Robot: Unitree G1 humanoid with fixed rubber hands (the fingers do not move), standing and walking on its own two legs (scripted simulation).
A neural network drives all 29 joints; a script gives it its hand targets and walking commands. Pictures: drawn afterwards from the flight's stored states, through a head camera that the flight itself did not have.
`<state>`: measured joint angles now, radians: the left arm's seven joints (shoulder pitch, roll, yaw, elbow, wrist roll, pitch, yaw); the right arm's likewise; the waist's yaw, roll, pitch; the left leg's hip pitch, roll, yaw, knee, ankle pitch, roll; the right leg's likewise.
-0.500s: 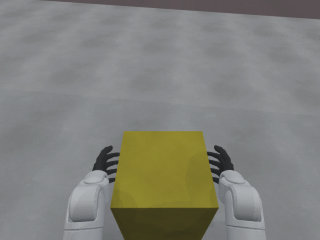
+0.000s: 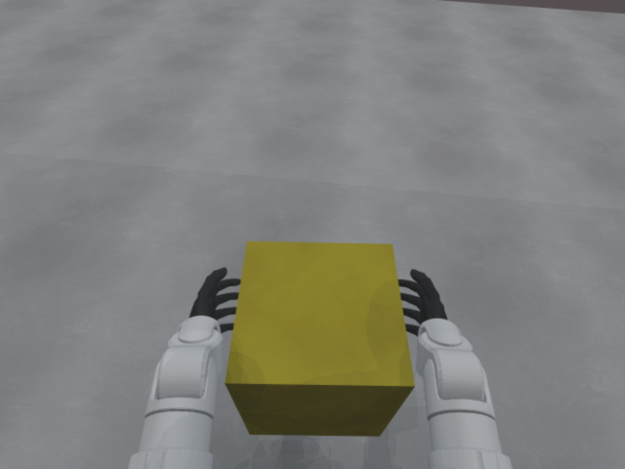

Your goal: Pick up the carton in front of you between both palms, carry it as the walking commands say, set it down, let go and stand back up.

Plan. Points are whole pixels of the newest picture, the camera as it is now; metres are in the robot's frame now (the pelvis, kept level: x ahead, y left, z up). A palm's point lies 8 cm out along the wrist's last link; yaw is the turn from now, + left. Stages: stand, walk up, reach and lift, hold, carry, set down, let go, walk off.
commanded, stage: carry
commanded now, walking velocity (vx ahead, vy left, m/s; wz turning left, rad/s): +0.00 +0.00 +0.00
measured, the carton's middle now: (317, 344) +0.30 +0.00 -0.06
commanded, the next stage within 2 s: hold in 0.78 s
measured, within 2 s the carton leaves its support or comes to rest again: neither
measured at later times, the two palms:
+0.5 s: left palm (198, 317) +0.29 +0.16 +0.03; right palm (423, 318) +0.29 -0.14 +0.04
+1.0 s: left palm (183, 325) +0.27 +0.17 +0.04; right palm (417, 312) +0.30 -0.13 +0.05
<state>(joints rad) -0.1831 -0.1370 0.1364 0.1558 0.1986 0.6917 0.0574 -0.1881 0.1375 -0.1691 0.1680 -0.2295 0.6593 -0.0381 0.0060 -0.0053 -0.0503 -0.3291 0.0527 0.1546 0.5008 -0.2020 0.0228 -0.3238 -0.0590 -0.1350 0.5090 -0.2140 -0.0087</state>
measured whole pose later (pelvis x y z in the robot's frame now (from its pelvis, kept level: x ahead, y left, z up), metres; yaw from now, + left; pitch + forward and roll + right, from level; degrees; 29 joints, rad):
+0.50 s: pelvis +0.01 +0.01 +0.00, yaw +0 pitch +2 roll +0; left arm -0.19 -0.14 0.13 0.15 0.22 0.75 0.05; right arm -0.20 0.14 -0.18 0.16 -0.24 0.71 -0.02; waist 0.01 -0.01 -0.08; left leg -0.33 0.04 0.16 0.52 -0.22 0.04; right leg -0.32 -0.07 -0.13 0.51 -0.22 0.01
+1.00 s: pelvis +0.01 +0.00 +0.01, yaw +4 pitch -5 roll +0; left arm -0.20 -0.14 0.14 0.18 0.25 0.73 0.03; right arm -0.20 0.14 -0.19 0.19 -0.26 0.70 0.01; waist 0.00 -0.03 0.01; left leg -0.14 0.00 0.09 0.40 -0.17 0.03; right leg -0.12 -0.03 0.00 0.42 -0.21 0.01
